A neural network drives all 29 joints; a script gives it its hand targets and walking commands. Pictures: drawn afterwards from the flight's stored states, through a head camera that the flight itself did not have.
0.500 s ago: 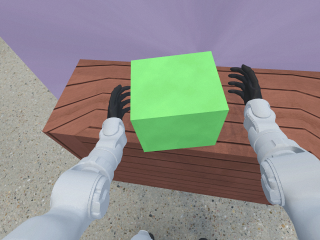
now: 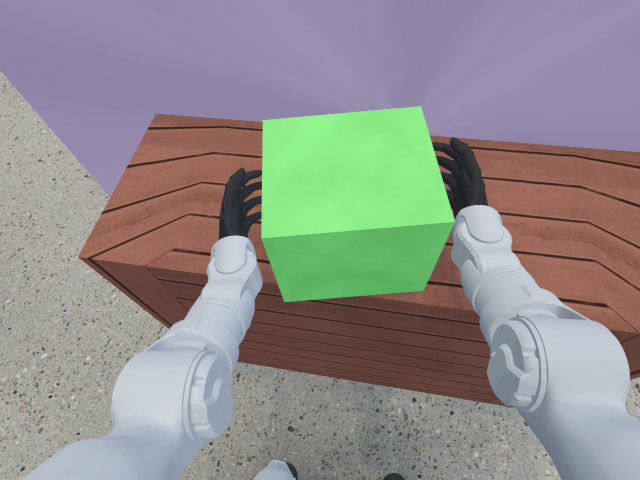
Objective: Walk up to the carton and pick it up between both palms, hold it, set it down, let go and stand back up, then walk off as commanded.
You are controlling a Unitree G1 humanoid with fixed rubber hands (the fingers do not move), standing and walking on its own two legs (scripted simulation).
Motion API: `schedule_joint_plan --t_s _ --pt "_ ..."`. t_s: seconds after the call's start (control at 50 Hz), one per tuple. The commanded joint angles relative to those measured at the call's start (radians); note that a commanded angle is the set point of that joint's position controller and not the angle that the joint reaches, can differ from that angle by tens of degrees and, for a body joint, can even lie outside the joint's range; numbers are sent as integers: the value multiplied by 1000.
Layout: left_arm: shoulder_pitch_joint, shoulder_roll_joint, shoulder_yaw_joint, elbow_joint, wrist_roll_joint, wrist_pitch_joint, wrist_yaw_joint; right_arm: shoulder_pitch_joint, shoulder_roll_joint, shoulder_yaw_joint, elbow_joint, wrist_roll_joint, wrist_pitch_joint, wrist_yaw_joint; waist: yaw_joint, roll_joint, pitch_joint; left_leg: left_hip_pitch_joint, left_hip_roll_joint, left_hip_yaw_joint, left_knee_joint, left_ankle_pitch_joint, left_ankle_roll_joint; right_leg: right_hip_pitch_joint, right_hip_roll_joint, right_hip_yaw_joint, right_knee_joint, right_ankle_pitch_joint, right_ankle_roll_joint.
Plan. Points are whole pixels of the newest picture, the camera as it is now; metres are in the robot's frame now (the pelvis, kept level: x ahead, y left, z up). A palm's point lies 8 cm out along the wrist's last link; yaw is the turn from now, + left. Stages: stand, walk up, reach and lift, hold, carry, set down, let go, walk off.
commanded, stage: reach and lift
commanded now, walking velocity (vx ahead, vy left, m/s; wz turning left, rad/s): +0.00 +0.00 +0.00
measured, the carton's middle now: (348, 210) +0.47 +0.05 +0.01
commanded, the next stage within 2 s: none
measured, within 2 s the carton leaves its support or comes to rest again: neither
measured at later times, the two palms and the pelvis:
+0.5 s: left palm (239, 232) +0.41 +0.19 +0.02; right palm (468, 207) +0.47 -0.10 +0.04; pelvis +0.03 +0.01 +0.03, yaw -1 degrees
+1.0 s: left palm (239, 232) +0.41 +0.19 +0.02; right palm (468, 208) +0.47 -0.10 +0.04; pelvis +0.03 +0.01 +0.03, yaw -1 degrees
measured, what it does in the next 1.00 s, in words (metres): stands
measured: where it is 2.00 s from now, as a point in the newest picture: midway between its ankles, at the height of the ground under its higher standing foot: outside the picture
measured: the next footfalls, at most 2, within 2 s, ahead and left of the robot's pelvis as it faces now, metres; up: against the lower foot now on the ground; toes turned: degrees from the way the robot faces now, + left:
none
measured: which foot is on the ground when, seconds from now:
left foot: down 0.00-1.00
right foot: down 0.00-1.00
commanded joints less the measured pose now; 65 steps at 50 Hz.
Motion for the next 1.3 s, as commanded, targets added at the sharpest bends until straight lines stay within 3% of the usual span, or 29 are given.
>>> schedule_joint_plan --t_s 0.0,0.06,0.12,0.14,0.16,0.22,0.28,0.4,0.44,0.48,0.54,0.6,0.64,0.66,0.68,0.76,0.78,0.82,0.86,0.88,0.94,0.98,1.0,1.12,1.14,1.2,1.22,1.24,1.28 --pt "-552 -452 -38 -123 217 -94 -174 -489 529 -74 -169 -336 -80 137 -35 -101 -710 328 -77 200 -92 411 14 626 21 -105 -53 361 27" --pt "-511 -468 -38 -149 253 -112 -182 -367 579 -96 -97 -409 -105 150 -37 -45 -650 368 -78 214 -109 489 4 677 16 -103 -70 460 26" --pt "-472 -476 -3 -124 287 -97 -188 -313 594 -148 -80 -470 -111 160 -47 -54 -592 376 -76 215 -153 460 20 681 23 -105 -107 456 18" --pt "-446 -459 20 -110 294 -107 -184 -307 608 -149 -81 -488 -118 164 -19 -76 -593 340 -72 221 -164 430 30 710 17 -94 -102 435 21" --pt "-442 -466 20 -123 300 -106 -182 -295 581 -184 -84 -513 -117 157 -47 -64 -594 363 -73 228 -184 449 20 709 21 -102 -118 449 21" --pt "-351 -466 67 -130 356 -99 -174 -252 611 -143 -85 -525 -130 159 -6 -87 -576 365 -82 244 -190 496 34 758 24 -91 -127 504 30" --pt "-313 -492 56 -146 371 -96 -165 -217 616 -149 -74 -551 -139 153 -29 -61 -546 417 -74 240 -217 542 25 758 33 -102 -155 533 19" --pt "-269 -482 74 -196 400 -91 -159 -191 610 -147 -100 -561 -148 143 -23 -87 -498 425 -79 246 -252 550 41 799 37 -92 -194 554 15" --pt "-251 -500 46 -222 392 -92 -159 -161 631 -143 -68 -539 -156 141 -32 -35 -470 442 -76 241 -257 596 32 786 29 -83 -203 582 13" --pt "-216 -505 61 -229 404 -80 -156 -150 613 -146 -81 -547 -154 143 -24 -45 -446 511 -70 232 -255 671 25 727 42 -95 -223 540 8" --pt "-248 -509 62 -223 406 -90 -161 -176 620 -148 -112 -550 -163 132 -25 -70 -500 441 -83 247 -278 572 42 788 32 -85 -228 538 11" --pt "-237 -521 47 -257 410 -88 -151 -159 616 -164 -100 -564 -170 140 -37 -36 -492 513 -75 241 -276 631 35 743 39 -96 -251 515 1" --pt "-221 -529 62 -226 409 -95 -156 -151 637 -134 -98 -555 -181 133 -24 -65 -501 480 -73 246 -271 639 39 778 41 -94 -231 590 6" --pt "-239 -529 55 -226 405 -90 -157 -163 618 -163 -100 -563 -167 128 -58 -75 -493 497 -73 234 -278 617 43 764 42 -95 -249 552 6" --pt "-229 -524 54 -214 423 -79 -160 -159 624 -164 -82 -554 -162 136 -31 -40 -456 465 -80 250 -296 575 44 780 33 -82 -257 525 0" --pt "-242 -544 42 -226 412 -78 -155 -173 632 -158 -105 -543 -174 139 -26 -38 -484 503 -69 237 -285 605 36 750 37 -98 -264 502 3" --pt "-238 -549 45 -199 409 -73 -160 -168 622 -174 -96 -561 -173 136 -60 -54 -476 517 -70 243 -273 617 47 726 48 -98 -271 514 -2" --pt "-251 -533 42 -234 408 -88 -157 -140 634 -191 -83 -581 -160 134 -61 -21 -510 477 -76 250 -309 547 39 762 33 -88 -277 477 -4" --pt "-254 -531 63 -194 405 -96 -157 -164 657 -168 -105 -590 -179 129 -43 -78 -531 448 -80 255 -297 549 57 771 33 -88 -256 524 6" --pt "-234 -546 45 -211 410 -95 -160 -140 656 -148 -100 -573 -190 132 -31 -46 -512 473 -73 249 -296 594 47 788 35 -97 -247 556 6" --pt "-276 -551 19 -224 392 -111 -159 -155 640 -162 -75 -580 -201 132 -69 -51 -560 460 -66 238 -300 590 40 787 35 -102 -244 585 15" --pt "-236 -575 24 -191 392 -118 -164 -180 654 -124 -106 -585 -228 132 -28 -75 -578 409 -70 244 -298 599 51 841 30 -89 -239 671 15" --pt "-259 -580 19 -183 405 -128 -166 -195 652 -130 -88 -585 -240 125 -56 -55 -566 430 -75 238 -302 615 43 820 31 -95 -239 669 16" --pt "-282 -603 5 -151 387 -169 -171 -213 666 -116 -57 -609 -298 111 -54 -92 -584 359 -65 235 -320 554 42 901 16 -76 -222 762 25" --pt "-306 -588 -32 -167 354 -182 -175 -213 653 -94 -39 -590 -310 108 -74 -110 -564 348 -67 235 -314 554 44 884 17 -81 -214 786 32" --pt "-304 -606 -34 -147 364 -191 -172 -218 650 -75 -10 -587 -329 111 -35 -59 -578 378 -62 236 -311 587 28 880 24 -83 -214 773 28" --pt "-276 -617 -24 -98 362 -194 -172 -233 655 -56 3 -580 -337 108 -31 -85 -584 355 -60 234 -305 564 37 866 22 -84 -210 772 26" --pt "-313 -627 -55 -107 356 -191 -174 -219 638 -62 26 -579 -341 108 -51 -46 -595 378 -61 229 -298 581 32 844 25 -85 -209 756 23" --pt "-289 -622 -64 -119 350 -196 -175 -208 649 -36 55 -555 -339 110 -31 -34 -606 390 -63 232 -293 618 29 846 22 -81 -208 784 26"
